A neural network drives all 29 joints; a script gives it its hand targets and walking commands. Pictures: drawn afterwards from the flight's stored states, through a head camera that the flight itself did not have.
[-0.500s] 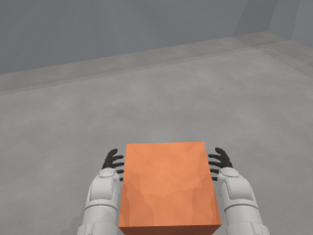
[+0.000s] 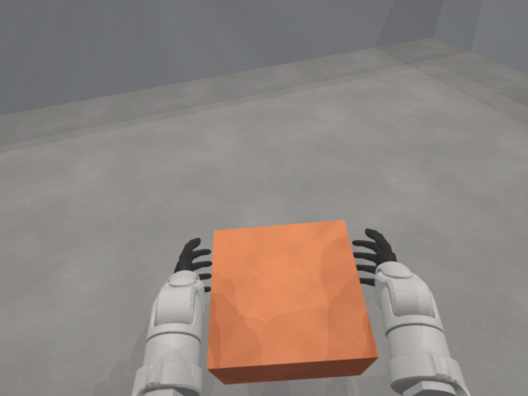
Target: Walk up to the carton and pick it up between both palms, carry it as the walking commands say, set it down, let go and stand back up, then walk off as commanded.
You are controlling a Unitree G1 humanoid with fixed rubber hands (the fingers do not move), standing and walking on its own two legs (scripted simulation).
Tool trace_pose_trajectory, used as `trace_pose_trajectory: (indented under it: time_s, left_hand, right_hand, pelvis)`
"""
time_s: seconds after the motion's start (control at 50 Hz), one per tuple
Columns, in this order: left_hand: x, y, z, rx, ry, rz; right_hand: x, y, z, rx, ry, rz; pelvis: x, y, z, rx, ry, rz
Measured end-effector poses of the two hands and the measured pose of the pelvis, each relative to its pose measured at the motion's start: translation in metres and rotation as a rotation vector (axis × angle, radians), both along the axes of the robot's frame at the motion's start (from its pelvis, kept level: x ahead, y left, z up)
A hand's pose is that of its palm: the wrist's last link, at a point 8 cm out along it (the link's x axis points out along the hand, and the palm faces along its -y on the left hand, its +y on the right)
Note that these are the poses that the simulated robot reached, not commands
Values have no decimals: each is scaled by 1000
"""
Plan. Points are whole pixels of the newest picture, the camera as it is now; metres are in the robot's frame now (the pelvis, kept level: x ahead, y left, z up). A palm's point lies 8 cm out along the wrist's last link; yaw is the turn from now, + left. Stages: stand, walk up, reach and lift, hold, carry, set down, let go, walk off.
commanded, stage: reach and lift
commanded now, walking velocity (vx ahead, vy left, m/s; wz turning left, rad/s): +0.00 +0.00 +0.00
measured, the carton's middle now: (285, 301) +0.30 -0.01 -0.05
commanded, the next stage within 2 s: hold in 0.60 s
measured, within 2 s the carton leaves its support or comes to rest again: neither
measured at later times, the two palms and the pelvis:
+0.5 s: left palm (184, 279) +0.29 +0.15 +0.04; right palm (386, 270) +0.30 -0.17 +0.04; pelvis +0.01 +0.00 +0.00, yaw +0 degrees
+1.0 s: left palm (181, 285) +0.28 +0.16 +0.04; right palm (384, 279) +0.28 -0.16 +0.04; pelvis +0.00 +0.00 +0.00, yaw +0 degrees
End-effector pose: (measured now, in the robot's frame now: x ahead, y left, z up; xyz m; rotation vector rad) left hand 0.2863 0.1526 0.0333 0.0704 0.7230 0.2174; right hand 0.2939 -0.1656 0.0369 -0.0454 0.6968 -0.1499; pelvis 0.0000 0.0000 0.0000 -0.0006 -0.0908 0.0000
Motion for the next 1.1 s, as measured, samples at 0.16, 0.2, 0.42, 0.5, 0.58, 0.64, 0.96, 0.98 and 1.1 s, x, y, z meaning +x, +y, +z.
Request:
trace_pose_trajectory:
  time_s: [0.16,0.2,0.42,0.5,0.58,0.64,0.96,0.98,1.1]
  left_hand:
    - [6,1,-4,8,20,17]
    - [7,0,-1,11,10,21]
    - [5,1,4,-6,5,7]
    - [2,2,5,-4,0,10]
    - [-2,5,4,-7,-4,21]
    - [-6,6,4,-5,-11,24]
    - [-9,7,5,-7,-10,7]
    - [-8,6,4,-6,-7,7]
    - [-8,6,1,-7,-4,2]
  right_hand:
    - [6,4,-6,-16,17,-24]
    - [8,4,-4,-23,5,-30]
    - [5,-1,3,13,2,15]
    - [2,0,3,6,-1,39]
    - [-1,5,3,0,-5,12]
    - [-5,8,4,-14,-13,-15]
    - [-13,5,1,16,-11,10]
    - [-12,5,1,13,-9,9]
    - [-10,8,2,-13,-7,-20]
  pelvis:
    - [-3,5,-1,-1,13,-2]
    - [-1,6,-1,-1,17,-3]
    - [10,1,2,0,-9,1]
    - [13,-2,2,0,-15,0]
    - [15,-4,3,1,-15,3]
    - [16,-5,4,-1,-20,9]
    - [4,-1,0,0,-39,8]
    - [3,0,0,-1,-39,8]
    - [2,2,1,1,-23,-3]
